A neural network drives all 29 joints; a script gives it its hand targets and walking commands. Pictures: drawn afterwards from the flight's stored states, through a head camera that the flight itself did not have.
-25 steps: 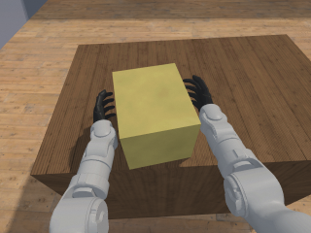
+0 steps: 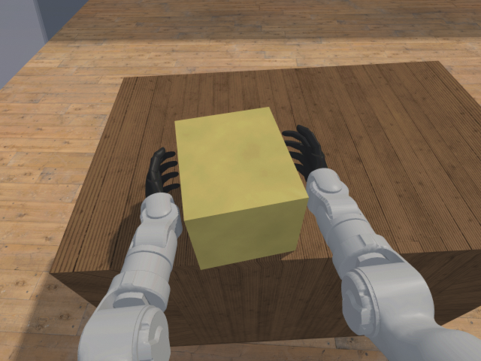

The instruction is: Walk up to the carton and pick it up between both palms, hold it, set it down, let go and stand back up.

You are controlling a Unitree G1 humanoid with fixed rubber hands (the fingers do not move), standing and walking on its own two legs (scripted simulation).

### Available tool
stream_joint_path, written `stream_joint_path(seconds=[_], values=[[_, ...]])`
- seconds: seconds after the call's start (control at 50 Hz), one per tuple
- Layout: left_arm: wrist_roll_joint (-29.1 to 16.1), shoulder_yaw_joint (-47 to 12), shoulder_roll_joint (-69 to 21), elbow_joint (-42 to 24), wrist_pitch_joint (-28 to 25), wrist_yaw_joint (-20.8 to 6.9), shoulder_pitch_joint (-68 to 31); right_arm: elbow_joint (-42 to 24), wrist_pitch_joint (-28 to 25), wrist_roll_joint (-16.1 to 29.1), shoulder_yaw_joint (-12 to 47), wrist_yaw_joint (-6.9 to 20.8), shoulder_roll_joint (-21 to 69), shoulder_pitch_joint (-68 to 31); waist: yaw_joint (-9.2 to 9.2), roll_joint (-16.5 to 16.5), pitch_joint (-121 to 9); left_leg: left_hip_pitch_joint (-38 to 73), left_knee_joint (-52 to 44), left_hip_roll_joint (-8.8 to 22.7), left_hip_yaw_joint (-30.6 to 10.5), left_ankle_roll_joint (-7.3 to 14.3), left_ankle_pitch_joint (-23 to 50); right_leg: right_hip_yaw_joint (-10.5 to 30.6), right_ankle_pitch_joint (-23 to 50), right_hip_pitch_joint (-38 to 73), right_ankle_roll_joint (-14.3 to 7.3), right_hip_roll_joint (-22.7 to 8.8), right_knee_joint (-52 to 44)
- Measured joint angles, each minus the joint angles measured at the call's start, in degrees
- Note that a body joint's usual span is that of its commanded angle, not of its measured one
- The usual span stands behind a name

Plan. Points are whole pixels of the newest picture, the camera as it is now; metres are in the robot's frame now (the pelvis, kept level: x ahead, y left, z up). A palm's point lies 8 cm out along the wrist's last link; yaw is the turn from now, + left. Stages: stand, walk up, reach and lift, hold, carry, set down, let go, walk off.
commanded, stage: reach and lift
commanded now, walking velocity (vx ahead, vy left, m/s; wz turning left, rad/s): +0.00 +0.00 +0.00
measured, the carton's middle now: (235, 186) +0.43 +0.04 +0.04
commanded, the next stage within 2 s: none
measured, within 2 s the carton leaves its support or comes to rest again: leaves its support in 0.30 s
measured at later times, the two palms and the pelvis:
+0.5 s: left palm (157, 191) +0.37 +0.17 +0.09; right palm (317, 168) +0.43 -0.10 +0.09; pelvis +0.00 +0.00 +0.00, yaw +0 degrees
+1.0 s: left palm (145, 186) +0.36 +0.17 +0.12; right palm (320, 156) +0.41 -0.10 +0.14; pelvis -0.02 +0.01 +0.00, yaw +0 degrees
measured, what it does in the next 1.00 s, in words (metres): stands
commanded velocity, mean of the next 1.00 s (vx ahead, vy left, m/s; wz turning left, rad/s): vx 0.00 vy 0.00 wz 0.00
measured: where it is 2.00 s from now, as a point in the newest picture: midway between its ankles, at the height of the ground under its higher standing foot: outside the picture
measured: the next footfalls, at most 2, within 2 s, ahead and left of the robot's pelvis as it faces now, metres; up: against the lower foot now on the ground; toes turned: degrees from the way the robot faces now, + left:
none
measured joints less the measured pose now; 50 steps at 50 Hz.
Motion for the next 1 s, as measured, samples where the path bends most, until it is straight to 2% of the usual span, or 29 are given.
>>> stream_joint_path(seconds=[0.18,0.36,0.68,1.0], values=[[-0.64,0.06,-0.02,-0.04,0.79,-0.01,-0.07,0.04,0.75,-0.38,-0.24,0.07,0.02,-0.03,0.00,0.00,-0.42,0.00,0.00,0.00,0.00,0.00,0.00,0.00,0.00,0.00,-0.02,0.00,0.00],[-2.37,0.06,-0.10,-0.28,4.63,0.06,-0.29,0.06,4.19,0.26,-0.19,-0.24,-0.14,0.25,0.00,0.00,-2.24,0.01,0.00,0.00,0.00,0.00,0.00,0.00,0.00,0.01,-0.01,0.00,0.00],[-5.85,0.06,-0.11,-3.40,12.35,0.84,-0.38,-2.27,11.64,6.65,7.03,-2.45,-2.16,0.06,0.00,0.00,-4.93,0.05,0.45,0.01,0.00,0.00,0.05,0.00,0.27,0.26,0.22,0.00,0.00],[-6.04,0.06,0.03,-5.64,16.25,1.08,-1.70,-5.05,16.75,7.05,7.34,-3.00,-2.92,-1.92,0.00,0.00,-5.43,0.45,1.38,0.01,0.00,0.00,0.38,0.00,1.09,1.10,0.61,0.00,0.00]])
